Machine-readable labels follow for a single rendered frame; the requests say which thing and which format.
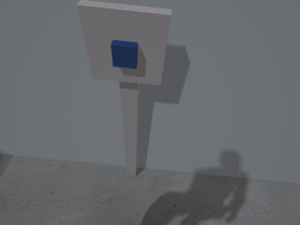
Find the panel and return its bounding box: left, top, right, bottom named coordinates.
left=77, top=0, right=172, bottom=177

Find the button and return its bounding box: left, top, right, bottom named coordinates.
left=111, top=40, right=138, bottom=69

